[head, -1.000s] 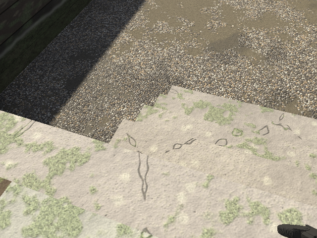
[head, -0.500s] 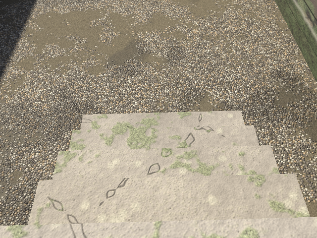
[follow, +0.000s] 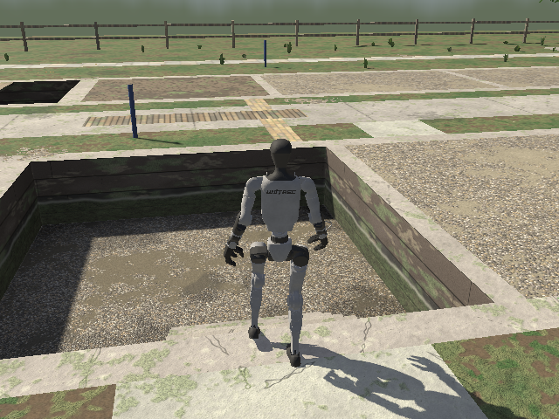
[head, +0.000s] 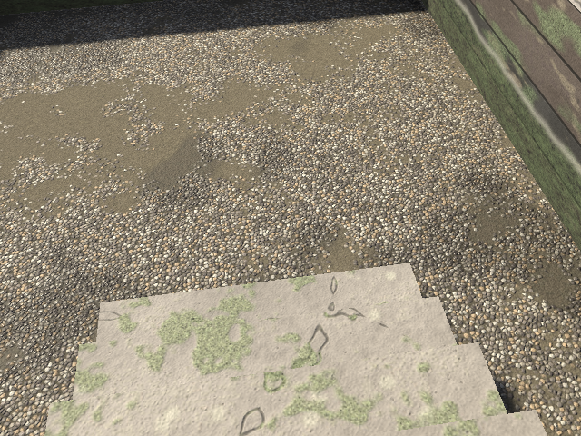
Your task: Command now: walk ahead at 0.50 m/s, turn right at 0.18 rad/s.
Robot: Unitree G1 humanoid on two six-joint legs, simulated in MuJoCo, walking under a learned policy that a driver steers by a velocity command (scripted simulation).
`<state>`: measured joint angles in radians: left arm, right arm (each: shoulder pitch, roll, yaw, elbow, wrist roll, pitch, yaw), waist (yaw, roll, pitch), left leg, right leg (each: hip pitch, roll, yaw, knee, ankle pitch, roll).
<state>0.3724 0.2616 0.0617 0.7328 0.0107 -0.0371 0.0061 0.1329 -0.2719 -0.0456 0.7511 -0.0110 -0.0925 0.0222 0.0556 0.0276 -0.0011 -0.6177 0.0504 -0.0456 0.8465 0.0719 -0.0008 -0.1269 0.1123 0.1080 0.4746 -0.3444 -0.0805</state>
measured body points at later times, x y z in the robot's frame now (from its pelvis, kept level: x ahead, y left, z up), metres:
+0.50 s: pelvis +0.22 -0.01 -0.04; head +0.24 +0.00 +0.41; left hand +0.43 +0.23 -0.12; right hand +0.17 -0.28 -0.17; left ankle +0.10 +0.14 -0.73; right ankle +0.38 -0.19 -0.73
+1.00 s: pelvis +0.40 -0.10 -0.19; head +0.42 -0.11 +0.26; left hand +0.35 +0.15 -0.32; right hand +0.65 -0.29 -0.29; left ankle +0.45 +0.07 -0.79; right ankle +0.43 -0.19 -0.91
